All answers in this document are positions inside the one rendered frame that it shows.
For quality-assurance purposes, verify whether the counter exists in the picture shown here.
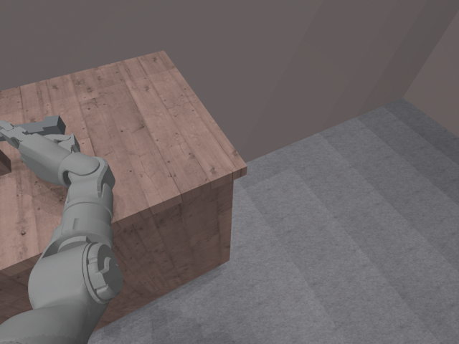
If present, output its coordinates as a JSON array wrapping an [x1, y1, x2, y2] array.
[[0, 50, 247, 332]]

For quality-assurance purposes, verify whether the tap lever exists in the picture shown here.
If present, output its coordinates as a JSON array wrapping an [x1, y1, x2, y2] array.
[[0, 115, 66, 142]]

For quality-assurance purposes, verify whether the robot left forearm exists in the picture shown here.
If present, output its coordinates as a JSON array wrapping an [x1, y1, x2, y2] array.
[[28, 152, 115, 309]]

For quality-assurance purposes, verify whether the robot left upper arm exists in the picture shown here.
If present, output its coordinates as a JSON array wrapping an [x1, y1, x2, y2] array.
[[0, 242, 123, 344]]

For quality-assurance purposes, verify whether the left robot hand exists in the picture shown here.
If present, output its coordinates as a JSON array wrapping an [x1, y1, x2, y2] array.
[[0, 120, 80, 186]]

